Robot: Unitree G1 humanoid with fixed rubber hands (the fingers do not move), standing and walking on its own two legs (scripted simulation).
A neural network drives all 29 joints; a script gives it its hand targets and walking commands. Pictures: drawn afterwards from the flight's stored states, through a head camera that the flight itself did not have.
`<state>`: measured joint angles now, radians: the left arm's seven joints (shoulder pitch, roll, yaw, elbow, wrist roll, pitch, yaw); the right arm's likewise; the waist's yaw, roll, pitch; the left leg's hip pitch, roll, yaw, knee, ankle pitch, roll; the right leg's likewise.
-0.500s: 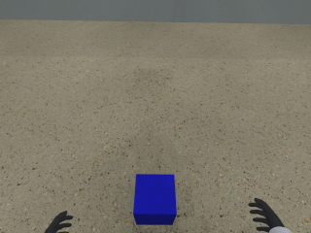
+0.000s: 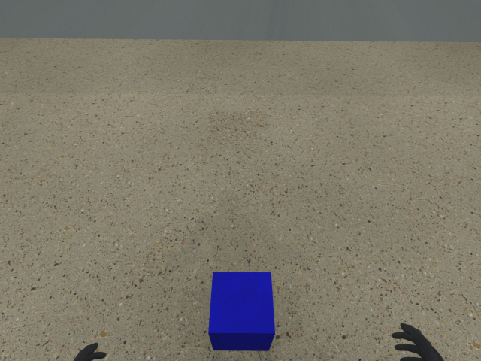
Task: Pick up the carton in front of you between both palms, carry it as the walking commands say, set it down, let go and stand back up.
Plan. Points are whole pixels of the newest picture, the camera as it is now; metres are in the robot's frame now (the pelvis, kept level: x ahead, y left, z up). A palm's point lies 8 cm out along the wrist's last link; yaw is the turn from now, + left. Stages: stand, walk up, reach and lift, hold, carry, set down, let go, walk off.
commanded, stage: stand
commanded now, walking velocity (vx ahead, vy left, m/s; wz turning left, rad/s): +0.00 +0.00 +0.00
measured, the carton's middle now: (241, 312) +0.38 +0.01 -0.65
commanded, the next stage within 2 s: none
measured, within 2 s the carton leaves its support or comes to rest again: neither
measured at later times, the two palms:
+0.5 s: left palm out of the picture +0.07 +0.31 -0.11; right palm out of the picture +0.08 -0.31 -0.09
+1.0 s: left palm out of the picture +0.07 +0.31 -0.10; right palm out of the picture +0.08 -0.31 -0.09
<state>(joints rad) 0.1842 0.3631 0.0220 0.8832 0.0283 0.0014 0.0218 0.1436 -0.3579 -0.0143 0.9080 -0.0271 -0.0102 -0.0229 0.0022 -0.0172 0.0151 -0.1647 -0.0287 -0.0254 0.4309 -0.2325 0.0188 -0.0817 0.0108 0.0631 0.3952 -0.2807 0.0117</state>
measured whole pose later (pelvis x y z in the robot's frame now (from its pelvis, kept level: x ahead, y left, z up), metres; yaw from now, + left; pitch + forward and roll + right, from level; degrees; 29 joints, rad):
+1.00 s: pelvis -0.01 +0.00 +0.00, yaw +0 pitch -3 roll +0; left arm 0.14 0.39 0.01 1.02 0.02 -0.01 0.01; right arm 0.11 -0.39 0.00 1.05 -0.01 -0.02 -0.01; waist 0.00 -0.01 0.03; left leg -0.14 -0.03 -0.03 0.35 -0.17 0.02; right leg -0.06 0.01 0.06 0.33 -0.22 0.01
